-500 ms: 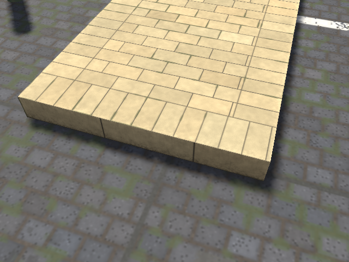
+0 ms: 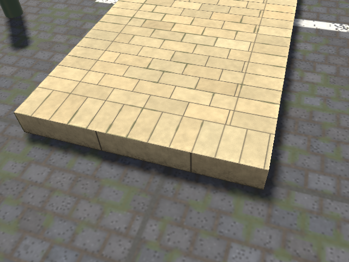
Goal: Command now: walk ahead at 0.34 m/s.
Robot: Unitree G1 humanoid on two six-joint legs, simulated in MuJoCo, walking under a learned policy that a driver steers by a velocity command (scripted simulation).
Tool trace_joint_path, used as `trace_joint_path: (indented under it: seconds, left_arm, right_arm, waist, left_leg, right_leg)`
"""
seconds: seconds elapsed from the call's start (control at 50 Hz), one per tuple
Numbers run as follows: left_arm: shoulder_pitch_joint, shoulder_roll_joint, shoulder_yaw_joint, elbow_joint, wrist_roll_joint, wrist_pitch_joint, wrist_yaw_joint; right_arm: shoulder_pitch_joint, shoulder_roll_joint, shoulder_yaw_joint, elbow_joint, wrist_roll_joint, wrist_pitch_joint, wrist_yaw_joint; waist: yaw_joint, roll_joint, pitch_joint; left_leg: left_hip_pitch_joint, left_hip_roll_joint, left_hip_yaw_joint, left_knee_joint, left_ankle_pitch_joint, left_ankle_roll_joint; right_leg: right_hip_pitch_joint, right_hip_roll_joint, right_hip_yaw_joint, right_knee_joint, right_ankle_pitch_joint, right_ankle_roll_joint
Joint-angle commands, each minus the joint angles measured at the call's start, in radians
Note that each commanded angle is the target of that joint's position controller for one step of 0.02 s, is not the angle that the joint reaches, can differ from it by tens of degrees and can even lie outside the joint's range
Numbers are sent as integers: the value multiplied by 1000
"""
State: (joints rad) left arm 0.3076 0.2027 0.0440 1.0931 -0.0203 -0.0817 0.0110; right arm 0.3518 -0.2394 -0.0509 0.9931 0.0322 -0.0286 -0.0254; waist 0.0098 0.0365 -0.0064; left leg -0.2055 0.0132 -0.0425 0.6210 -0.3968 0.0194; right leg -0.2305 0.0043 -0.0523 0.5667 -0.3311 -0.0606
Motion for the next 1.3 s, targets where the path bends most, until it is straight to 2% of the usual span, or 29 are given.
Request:
trace_joint_path:
  seconds: [0.02, 0.06, 0.12, 0.24, 0.36, 0.4, 0.44, 0.46, 0.48, 0.5, 0.52, 0.54, 0.56, 0.64, 0.66, 0.68, 0.7, 0.78, 0.88, 0.9, 0.92, 0.94, 0.96, 1.02, 1.18, 1.2, 1.22, 1.24, 1.3]
  left_arm:
    - [326, 226, 41, 50, 23, -26, -15]
    - [179, 124, 11, -4, 14, -44, -17]
    - [168, 71, -11, -21, 18, -32, -23]
    - [224, 132, -10, -37, 26, -8, 9]
    - [248, 160, 9, -29, 4, -3, 14]
    - [219, 185, 21, -40, 10, 6, 13]
    - [179, 188, 22, -62, 22, 20, 11]
    - [187, 146, 5, -91, 41, 18, 8]
    - [321, -20, -35, -87, 22, -5, -8]
    - [217, 92, -10, -95, -9, -36, -13]
    - [108, 147, 7, -136, -34, -52, -13]
    - [59, 149, 8, -144, -29, -58, -3]
    - [50, 142, 18, -141, -17, -50, 5]
    - [72, 84, 21, -152, -16, 3, 11]
    - [28, 96, 25, -174, -7, 7, 13]
    - [-4, 59, 7, -192, 95, 26, -25]
    - [-26, 33, 1, -203, 94, 31, -38]
    - [-121, 46, -17, -209, 45, 23, -41]
    - [-51, 96, -5, -171, 62, 0, -13]
    - [20, 119, 1, -143, 72, -16, -7]
    - [101, 193, 15, -129, 85, -28, -2]
    - [97, 190, 14, -123, 59, -11, 0]
    - [68, 134, 0, -139, 24, 1, -6]
    - [-79, 83, -25, -148, 32, 24, 17]
    - [-109, 104, -18, -99, 26, 57, 13]
    - [-92, 100, -16, -91, 23, 63, 11]
    - [-180, 162, 9, -129, 4, 60, 15]
    - [-174, 136, 9, -137, 8, 63, 27]
    - [-120, 84, 6, -107, 17, 63, 39]
  right_arm:
    - [-191, -50, -4, -145, 12, -50, 1]
    - [-163, -73, -7, -121, 22, -70, 15]
    - [-200, -94, -25, -112, -9, -80, 29]
    - [-426, -13, 8, -190, -6, -67, 49]
    - [-534, -58, 10, -244, 3, -76, 75]
    - [-454, -102, -9, -231, -1, -80, 76]
    - [-149, -179, -53, -141, 4, -73, 61]
    - [39, -255, -72, -101, -11, -65, 48]
    - [76, -274, -68, -78, -24, -65, 60]
    - [14, -178, -44, -78, -16, -69, 61]
    - [-90, -139, -31, -94, -15, -75, 60]
    - [-176, -122, -23, -110, -20, -85, 64]
    - [-216, -93, -16, -111, -30, -92, 68]
    - [-195, -85, -10, -60, -38, -107, 61]
    - [-183, -102, -11, -48, -40, -109, 54]
    - [-74, -93, -4, 1, -66, -104, 43]
    - [-61, -81, 3, 12, -69, -101, 40]
    - [-44, -102, 11, 13, -52, -93, 41]
    - [-24, -107, 11, 45, -44, -63, 17]
    - [3, -97, 15, 51, -42, -58, 14]
    - [65, -64, 27, 31, -42, -60, 7]
    - [227, 38, 52, 78, -2, -41, 8]
    - [165, -38, 36, 93, -22, -14, 1]
    - [17, -25, 31, 70, -62, 17, 5]
    - [41, 11, 48, 134, -59, 51, -13]
    - [24, -6, 50, 126, -67, 47, -11]
    - [-59, -74, 31, 89, -41, 51, -23]
    - [-62, -121, 19, 96, -32, 46, -27]
    - [-67, -42, 29, 107, -40, 15, -25]
  waist:
    - [115, -324, 67]
    - [47, -150, 157]
    - [38, -121, 118]
    - [75, -121, 138]
    - [51, -136, 167]
    - [-12, -164, 82]
    - [-164, -170, -108]
    - [-205, -31, -256]
    - [-107, 255, -416]
    - [-134, 155, -296]
    - [-105, 107, -134]
    - [-65, -7, -68]
    - [-31, -33, -33]
    - [27, 25, 24]
    - [27, 18, 50]
    - [36, -47, 110]
    - [41, -24, 115]
    - [-7, 48, 25]
    - [29, 33, -1]
    - [48, -19, -34]
    - [34, -126, -140]
    - [-12, -278, -287]
    - [10, -164, -273]
    - [-41, -126, -48]
    - [-64, -116, -5]
    - [-51, -97, 34]
    - [-37, -106, 73]
    - [-18, -8, 85]
    - [0, 41, 86]
  left_leg:
    - [-592, -57, -8, 454, -166, 17]
    - [-682, 45, -49, 572, 23, 55]
    - [-622, 95, 1, 454, 204, 50]
    - [-510, 51, 89, 102, 380, -9]
    - [-420, 26, 81, -84, 407, 42]
    - [-278, -18, 105, -89, 354, 78]
    - [129, -44, 109, -86, 357, 134]
    - [457, 171, -156, -63, 292, 196]
    - [697, 391, -674, -251, 10, 358]
    - [594, 343, -698, -348, -54, 304]
    - [430, 316, -528, -368, 37, 259]
    - [261, 284, -401, -394, 197, 239]
    - [147, 253, -294, -418, 291, 222]
    - [-17, 210, -96, -514, 351, 208]
    - [-34, 208, -70, -520, 441, 213]
    - [-104, 202, 1, -509, 593, 207]
    - [-114, 170, 64, -481, 736, 192]
    - [-7, 135, 126, -412, 878, 149]
    - [168, 174, 68, -189, 867, 100]
    - [149, 134, 81, -69, 770, 70]
    - [22, 84, 113, 99, 413, 37]
    - [-91, -34, 114, 302, -184, 18]
    - [-101, -28, 41, 342, -286, 17]
    - [-94, 17, 12, 270, -157, 3]
    - [122, 9, 62, -146, 169, 1]
    - [125, 43, 18, -212, 195, 10]
    - [48, 60, 29, -194, 136, 22]
    - [-66, 43, 33, -202, -7, 40]
    - [-163, 58, -1, -294, 3, 23]
  right_leg:
    - [341, -415, 783, -438, -266, -227]
    - [302, -351, 593, -430, -234, -178]
    - [310, -243, 330, -436, 131, -96]
    - [208, -190, 154, -472, 374, -103]
    - [297, -253, 115, -445, 485, -95]
    - [353, -265, 95, -317, 823, -73]
    - [245, -208, 51, 38, 1008, -29]
    - [-16, -136, 26, 372, 625, -5]
    - [-342, 60, 108, 701, -203, 43]
    - [-445, 13, 210, 813, -213, 14]
    - [-496, -37, 173, 815, -116, -3]
    - [-439, -91, 154, 770, -18, -4]
    - [-388, -124, 145, 725, 34, -1]
    - [-331, -167, 157, 619, 84, 8]
    - [-362, -169, 149, 582, 115, 20]
    - [-337, -133, 73, 510, 145, 31]
    - [-313, -124, 50, 409, 196, 34]
    - [-179, -58, -17, 137, 359, 31]
    - [-59, -13, 10, -107, 308, -15]
    - [55, -41, 34, -194, 496, -23]
    - [271, -232, 184, -88, 1033, -55]
    - [410, -418, 382, -74, 1279, -248]
    - [322, -394, 390, -128, 1090, -266]
    - [61, -274, 271, -283, 626, -172]
    - [-124, -174, 193, -354, -56, -55]
    - [-163, -158, 196, -368, -152, -13]
    - [-168, -117, 176, -343, -209, -3]
    - [-123, -75, 121, -343, -188, 12]
    - [25, -51, 82, -240, 10, 9]
